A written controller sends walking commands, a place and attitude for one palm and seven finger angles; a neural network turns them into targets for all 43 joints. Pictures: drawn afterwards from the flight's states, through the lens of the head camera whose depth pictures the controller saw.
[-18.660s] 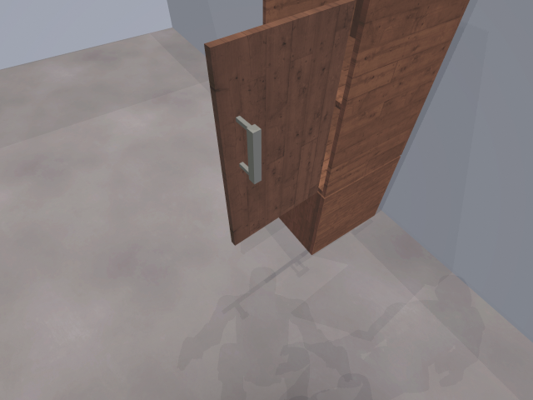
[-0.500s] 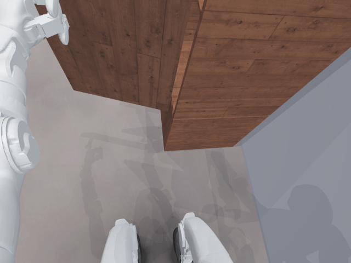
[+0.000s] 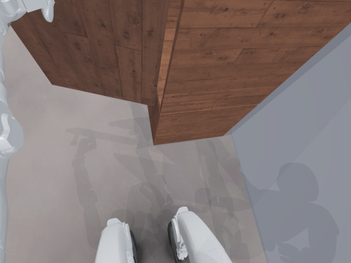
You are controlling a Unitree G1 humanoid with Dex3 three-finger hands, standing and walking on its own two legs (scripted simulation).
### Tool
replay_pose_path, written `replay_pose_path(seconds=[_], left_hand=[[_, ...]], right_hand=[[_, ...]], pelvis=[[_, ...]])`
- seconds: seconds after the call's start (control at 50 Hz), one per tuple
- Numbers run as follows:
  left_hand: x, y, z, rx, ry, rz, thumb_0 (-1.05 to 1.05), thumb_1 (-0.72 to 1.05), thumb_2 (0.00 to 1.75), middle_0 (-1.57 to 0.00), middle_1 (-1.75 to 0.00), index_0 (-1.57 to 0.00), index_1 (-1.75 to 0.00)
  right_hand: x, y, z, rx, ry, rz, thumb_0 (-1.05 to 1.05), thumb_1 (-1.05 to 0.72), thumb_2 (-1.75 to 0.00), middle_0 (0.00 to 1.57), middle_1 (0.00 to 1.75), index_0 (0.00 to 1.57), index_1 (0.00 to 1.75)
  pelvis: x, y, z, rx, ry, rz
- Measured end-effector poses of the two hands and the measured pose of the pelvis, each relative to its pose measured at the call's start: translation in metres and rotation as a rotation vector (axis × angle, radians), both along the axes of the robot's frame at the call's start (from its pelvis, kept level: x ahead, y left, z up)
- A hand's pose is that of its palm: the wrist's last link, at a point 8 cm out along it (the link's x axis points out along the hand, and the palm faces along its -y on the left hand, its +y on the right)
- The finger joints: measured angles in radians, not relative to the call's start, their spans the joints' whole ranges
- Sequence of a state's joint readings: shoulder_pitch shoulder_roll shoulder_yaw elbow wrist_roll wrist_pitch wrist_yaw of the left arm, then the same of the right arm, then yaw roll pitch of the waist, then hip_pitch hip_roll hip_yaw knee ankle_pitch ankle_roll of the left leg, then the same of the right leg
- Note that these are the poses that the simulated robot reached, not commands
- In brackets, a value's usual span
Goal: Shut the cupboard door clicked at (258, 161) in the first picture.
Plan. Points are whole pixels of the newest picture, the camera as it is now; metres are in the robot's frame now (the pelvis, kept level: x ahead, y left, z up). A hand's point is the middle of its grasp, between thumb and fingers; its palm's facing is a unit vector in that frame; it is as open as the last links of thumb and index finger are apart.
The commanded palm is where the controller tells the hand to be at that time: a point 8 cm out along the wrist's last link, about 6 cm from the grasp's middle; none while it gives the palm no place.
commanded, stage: push the door shut along its arc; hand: left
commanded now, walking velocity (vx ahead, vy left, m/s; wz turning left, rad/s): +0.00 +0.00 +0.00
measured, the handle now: out of the picture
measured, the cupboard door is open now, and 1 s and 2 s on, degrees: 71 65 65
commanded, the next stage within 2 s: pull the fist back off the door in 0.02 s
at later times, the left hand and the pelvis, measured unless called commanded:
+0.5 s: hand out of the picture +0.61 +0.11 +0.13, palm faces +0.08 -1.00 -0.03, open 3.0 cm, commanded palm +0.57 +0.14 +0.13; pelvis +0.00 -0.01 +0.01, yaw +1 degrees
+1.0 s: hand (66, 33) +0.53 +0.11 +0.13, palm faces +0.08 -1.00 -0.03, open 3.1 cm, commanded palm +0.50 +0.15 +0.13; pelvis +0.02 -0.02 +0.04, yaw +2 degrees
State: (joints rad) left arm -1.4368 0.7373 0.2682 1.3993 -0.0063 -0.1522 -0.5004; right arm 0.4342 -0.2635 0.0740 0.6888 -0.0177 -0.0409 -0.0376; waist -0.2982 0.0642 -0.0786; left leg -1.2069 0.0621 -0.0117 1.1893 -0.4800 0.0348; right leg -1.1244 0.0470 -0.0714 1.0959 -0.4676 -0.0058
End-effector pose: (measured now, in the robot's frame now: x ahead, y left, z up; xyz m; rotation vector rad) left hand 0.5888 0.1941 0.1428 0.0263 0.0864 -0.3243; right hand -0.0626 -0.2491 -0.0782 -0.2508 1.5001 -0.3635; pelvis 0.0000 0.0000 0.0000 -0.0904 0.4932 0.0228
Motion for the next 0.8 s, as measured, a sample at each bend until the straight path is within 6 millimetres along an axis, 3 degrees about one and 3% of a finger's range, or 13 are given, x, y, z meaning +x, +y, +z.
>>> replay_pose_path(seconds=[0.16,0.24,0.34,0.46,0.6,0.7,0.8], left_hand=[[0.001,-0.004,-0.001,-0.033,-0.003,0.01,0.02,0.88,0.95,-1.29,-1.5,-1.3,-1.5],[0.003,-0.008,-0.007,-0.127,0.009,0.258,0.01,0.78,0.91,-1.3,-1.5,-1.3,-1.5],[0.0,-0.019,-0.008,-0.015,-0.062,0.452,0.0,0.76,0.89,-1.29,-1.5,-1.3,-1.5],[-0.003,-0.028,-0.007,0.023,-0.041,0.419,-0.01,0.85,0.91,-1.29,-1.5,-1.3,-1.5],[-0.021,-0.032,-0.005,0.005,-0.032,0.405,0.01,0.89,0.91,-1.29,-1.49,-1.3,-1.5],[-0.035,-0.036,-0.008,-0.001,-0.037,0.413,0.01,0.9,0.91,-1.29,-1.49,-1.3,-1.5],[-0.049,-0.037,-0.011,-0.005,-0.065,0.414,0.02,0.9,0.9,-1.3,-1.49,-1.3,-1.5]], right_hand=[[0.006,-0.011,-0.002,-0.029,-0.004,0.034,0.0,-0.9,-0.9,0.2,0.3,0.21,0.3],[0.012,-0.009,-0.003,0.006,-0.018,0.091,0.0,-0.9,-0.9,0.2,0.3,0.2,0.3],[0.01,0.0,-0.005,0.076,-0.028,0.102,0.0,-0.9,-0.9,0.2,0.3,0.2,0.3],[-0.007,0.012,-0.001,0.128,-0.001,0.025,0.0,-0.9,-0.9,0.2,0.3,0.2,0.3],[-0.016,0.016,0.012,0.172,0.031,-0.004,0.0,-0.9,-0.9,0.2,0.3,0.2,0.3],[-0.005,0.004,0.018,0.161,0.02,0.007,0.0,-0.9,-0.9,0.2,0.3,0.2,0.3],[0.021,-0.013,0.019,0.13,-0.031,0.032,0.0,-0.9,-0.9,0.2,0.3,0.2,0.3]], pelvis=[[-0.003,-0.003,-0.005,-0.01,0.011,0.013],[-0.006,-0.004,-0.007,-0.011,0.024,0.019],[-0.008,-0.006,-0.007,-0.005,0.027,0.019],[-0.007,-0.008,0.003,0.006,0.007,0.009],[0.005,-0.01,0.021,0.026,-0.04,-0.004],[0.013,-0.012,0.03,0.037,-0.072,-0.003],[0.019,-0.014,0.034,0.048,-0.097,-0.003]])
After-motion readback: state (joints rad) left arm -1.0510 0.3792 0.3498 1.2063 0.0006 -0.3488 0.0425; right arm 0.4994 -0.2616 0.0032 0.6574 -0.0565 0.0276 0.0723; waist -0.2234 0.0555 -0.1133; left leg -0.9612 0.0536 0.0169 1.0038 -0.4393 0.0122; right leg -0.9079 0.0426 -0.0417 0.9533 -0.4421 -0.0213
